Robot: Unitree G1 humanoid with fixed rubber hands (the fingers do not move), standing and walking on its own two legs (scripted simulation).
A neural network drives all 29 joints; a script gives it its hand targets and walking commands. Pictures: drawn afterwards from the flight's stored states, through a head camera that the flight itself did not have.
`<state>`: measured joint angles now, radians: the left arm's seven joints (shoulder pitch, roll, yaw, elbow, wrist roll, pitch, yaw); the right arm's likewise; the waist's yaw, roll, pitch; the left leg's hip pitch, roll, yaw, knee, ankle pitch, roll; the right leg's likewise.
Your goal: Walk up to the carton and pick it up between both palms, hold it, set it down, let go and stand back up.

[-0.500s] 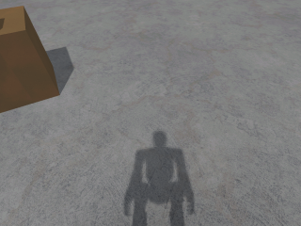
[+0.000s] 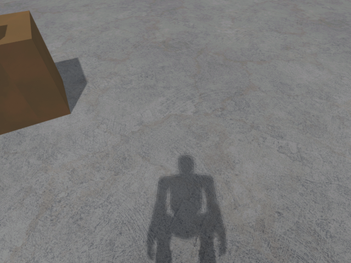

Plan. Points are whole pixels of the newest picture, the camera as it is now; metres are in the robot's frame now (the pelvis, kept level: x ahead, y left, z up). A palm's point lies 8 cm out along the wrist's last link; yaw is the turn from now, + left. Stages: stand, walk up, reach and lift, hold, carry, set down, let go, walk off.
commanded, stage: stand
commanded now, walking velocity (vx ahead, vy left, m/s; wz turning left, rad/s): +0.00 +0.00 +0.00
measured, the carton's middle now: out of the picture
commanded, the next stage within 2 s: walk up in 0.78 s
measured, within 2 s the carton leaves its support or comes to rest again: neither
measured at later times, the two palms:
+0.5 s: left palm out of the picture -0.02 +0.21 -0.15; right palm out of the picture -0.03 -0.18 -0.15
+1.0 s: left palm out of the picture -0.02 +0.21 -0.15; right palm out of the picture -0.01 -0.18 -0.15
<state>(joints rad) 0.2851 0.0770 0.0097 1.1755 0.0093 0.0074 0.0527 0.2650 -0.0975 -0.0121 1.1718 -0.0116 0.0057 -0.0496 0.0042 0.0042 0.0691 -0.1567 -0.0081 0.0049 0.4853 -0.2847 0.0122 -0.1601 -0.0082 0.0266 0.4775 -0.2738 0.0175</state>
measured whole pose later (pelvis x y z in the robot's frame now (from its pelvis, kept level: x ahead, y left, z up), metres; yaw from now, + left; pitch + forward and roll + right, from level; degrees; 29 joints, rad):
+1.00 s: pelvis +0.01 +0.02 +0.00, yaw +1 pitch -1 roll +0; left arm 0.28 0.08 0.02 1.18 0.02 0.00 0.05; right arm 0.29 -0.09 -0.01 1.15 -0.02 -0.02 -0.04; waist 0.00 -0.01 0.07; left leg -0.16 -0.04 0.01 0.47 -0.29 0.05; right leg -0.15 -0.04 0.03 0.46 -0.29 0.04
